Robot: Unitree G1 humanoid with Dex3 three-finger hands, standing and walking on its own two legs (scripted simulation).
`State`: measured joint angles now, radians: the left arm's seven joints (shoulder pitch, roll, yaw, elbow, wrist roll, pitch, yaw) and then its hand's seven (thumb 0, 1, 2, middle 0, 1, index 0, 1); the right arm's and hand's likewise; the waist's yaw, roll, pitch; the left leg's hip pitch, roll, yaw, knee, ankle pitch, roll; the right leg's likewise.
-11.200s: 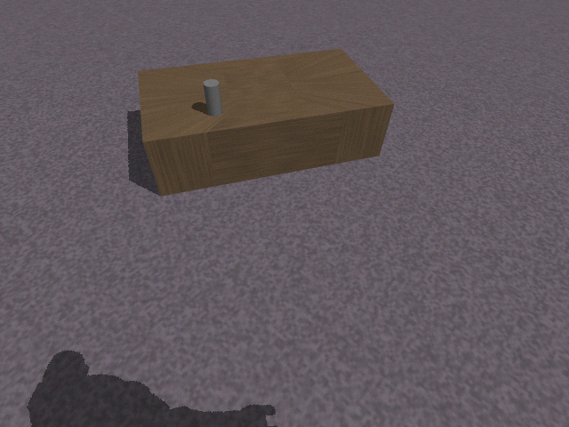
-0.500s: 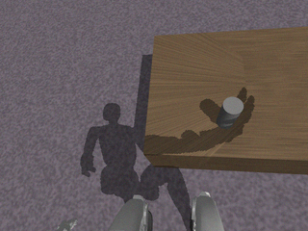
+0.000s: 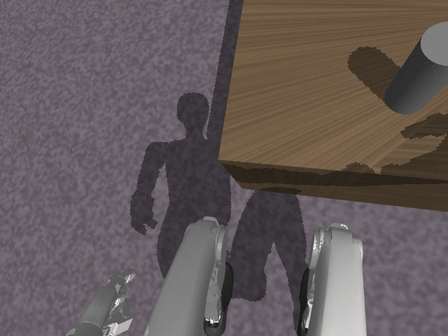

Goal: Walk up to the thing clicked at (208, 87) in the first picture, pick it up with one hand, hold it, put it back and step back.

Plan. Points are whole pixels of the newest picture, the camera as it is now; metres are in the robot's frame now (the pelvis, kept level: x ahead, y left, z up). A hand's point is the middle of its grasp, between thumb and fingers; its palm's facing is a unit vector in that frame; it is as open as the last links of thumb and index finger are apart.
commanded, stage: close in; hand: right
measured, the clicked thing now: (423, 74) +0.54 -0.29 -0.06
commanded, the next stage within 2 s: rest palm in 0.80 s
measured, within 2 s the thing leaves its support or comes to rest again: neither
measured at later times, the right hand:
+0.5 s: hand out of the picture +0.51 -0.33 -0.07, palm faces +0.30 +0.95 -0.01, open 17.3 cm
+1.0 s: hand (432, 91) +0.51 -0.30 -0.07, palm faces +0.31 +0.95 -0.01, open 17.0 cm
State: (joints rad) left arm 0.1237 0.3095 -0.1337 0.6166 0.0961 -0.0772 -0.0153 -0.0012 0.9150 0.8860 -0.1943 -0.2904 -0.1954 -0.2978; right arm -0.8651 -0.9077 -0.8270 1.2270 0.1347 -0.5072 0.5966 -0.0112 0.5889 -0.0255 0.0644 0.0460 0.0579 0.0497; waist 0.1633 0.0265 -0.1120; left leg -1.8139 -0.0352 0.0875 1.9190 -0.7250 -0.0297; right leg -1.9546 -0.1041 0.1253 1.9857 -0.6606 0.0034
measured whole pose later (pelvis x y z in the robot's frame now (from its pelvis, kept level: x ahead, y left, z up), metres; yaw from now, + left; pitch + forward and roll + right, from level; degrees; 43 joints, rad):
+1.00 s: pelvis -0.01 +0.02 -0.09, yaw +1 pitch +35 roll +7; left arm 0.15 0.31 -0.09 0.60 0.09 0.07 -0.03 0.00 0.92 0.88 -0.20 -0.30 -0.21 -0.30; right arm -0.92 -0.69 -0.65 1.02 0.08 -0.38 0.24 -0.01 0.41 -0.03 0.07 0.04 0.06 0.04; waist 0.17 0.00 -0.09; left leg -2.08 -0.05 0.09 2.20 -0.74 0.00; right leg -2.20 -0.11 0.16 2.23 -0.66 0.03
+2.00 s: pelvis -0.01 +0.02 -0.08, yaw +1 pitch +35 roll +7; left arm 0.18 0.29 -0.09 0.60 0.08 0.10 -0.03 0.00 0.91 0.87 -0.20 -0.29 -0.21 -0.29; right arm -0.91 -0.68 -0.63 0.97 0.06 -0.35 0.20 -0.01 0.46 -0.98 0.77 1.06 0.78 1.08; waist 0.18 -0.01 -0.09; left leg -2.07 -0.05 0.09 2.18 -0.74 -0.01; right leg -2.19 -0.11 0.15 2.22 -0.67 0.03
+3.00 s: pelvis +0.00 +0.01 +0.02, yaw -2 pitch +36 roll +6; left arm 0.19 0.27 -0.04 0.63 0.04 0.04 -0.01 0.00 0.91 0.87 -0.20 -0.29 -0.20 -0.29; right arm -0.91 -0.63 -0.58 1.01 0.07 -0.34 0.17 -0.01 0.52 -1.07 0.74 1.14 0.75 1.16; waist 0.17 -0.02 -0.15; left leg -1.79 -0.04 0.06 1.86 -0.70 -0.01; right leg -1.89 -0.11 0.10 1.89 -0.64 0.02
